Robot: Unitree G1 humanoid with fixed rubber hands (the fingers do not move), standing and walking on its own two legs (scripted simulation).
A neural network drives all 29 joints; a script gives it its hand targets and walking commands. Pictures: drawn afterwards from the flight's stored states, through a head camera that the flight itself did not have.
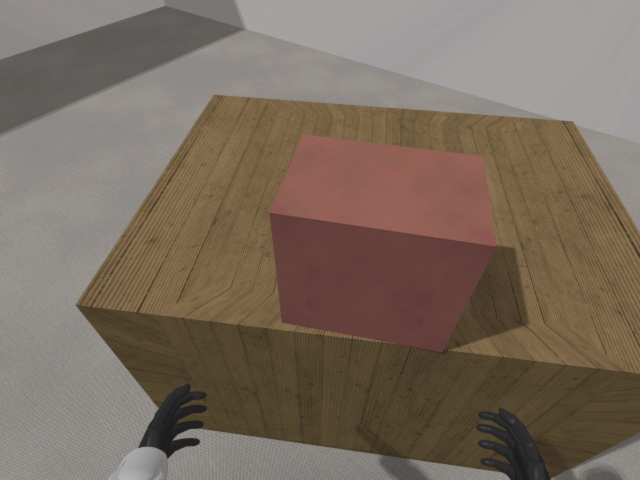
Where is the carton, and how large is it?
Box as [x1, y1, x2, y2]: [269, 134, 496, 351]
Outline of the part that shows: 302,134 269,212 282,322 441,351 496,246 482,156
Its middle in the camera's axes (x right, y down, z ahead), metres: +0.09 +0.01 +0.63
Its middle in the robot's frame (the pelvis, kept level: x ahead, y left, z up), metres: +0.46 -0.07 +0.01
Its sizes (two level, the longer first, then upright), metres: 0.274 0.183 0.263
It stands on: a pedestal, 0.65 m high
